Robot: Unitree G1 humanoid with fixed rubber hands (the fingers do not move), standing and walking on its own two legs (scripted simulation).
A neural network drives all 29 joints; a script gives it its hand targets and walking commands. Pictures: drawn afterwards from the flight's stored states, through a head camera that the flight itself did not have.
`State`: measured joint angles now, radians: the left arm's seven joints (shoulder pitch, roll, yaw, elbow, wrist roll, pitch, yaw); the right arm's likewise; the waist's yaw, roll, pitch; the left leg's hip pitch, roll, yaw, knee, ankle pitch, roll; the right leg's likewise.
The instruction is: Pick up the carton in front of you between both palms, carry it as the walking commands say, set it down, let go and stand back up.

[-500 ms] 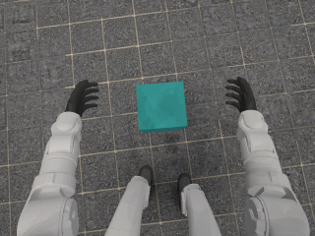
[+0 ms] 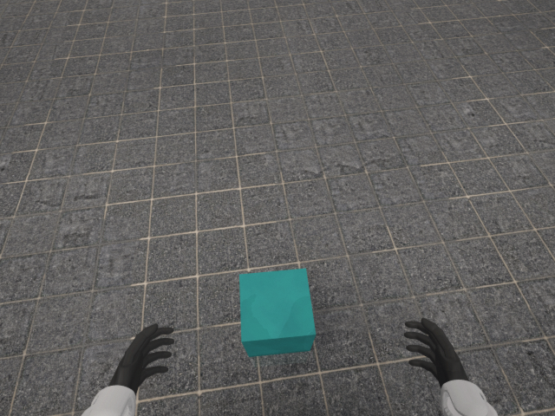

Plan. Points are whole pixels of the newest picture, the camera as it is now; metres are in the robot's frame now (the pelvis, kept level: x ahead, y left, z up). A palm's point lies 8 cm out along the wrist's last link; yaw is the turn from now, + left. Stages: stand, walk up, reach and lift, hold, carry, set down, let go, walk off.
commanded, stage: let go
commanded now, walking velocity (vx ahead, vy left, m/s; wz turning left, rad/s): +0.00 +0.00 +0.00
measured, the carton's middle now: (276, 314) +0.43 +0.05 -0.65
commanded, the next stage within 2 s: stand in 0.54 s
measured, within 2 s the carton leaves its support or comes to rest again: neither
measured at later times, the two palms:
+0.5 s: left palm (127, 384) +0.17 +0.23 -0.06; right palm (468, 408) +0.16 -0.24 -0.06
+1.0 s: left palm (89, 391) +0.16 +0.30 -0.09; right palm out of the picture +0.15 -0.28 -0.07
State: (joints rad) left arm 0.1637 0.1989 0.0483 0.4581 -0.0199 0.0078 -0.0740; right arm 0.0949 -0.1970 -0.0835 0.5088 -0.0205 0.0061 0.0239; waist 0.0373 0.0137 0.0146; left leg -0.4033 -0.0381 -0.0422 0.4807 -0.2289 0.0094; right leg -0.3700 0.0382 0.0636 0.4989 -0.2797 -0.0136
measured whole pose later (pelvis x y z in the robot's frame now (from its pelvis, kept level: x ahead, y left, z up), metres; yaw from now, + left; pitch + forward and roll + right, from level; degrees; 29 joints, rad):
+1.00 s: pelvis +0.02 +0.01 +0.00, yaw -1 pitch +0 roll +0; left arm 0.18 0.34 0.03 0.73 0.03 0.01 0.02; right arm 0.17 -0.33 -0.04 0.76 -0.04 0.00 -0.02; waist 0.00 -0.03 0.01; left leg -0.19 -0.04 -0.02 0.49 -0.30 0.03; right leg -0.14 0.02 0.07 0.47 -0.32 0.00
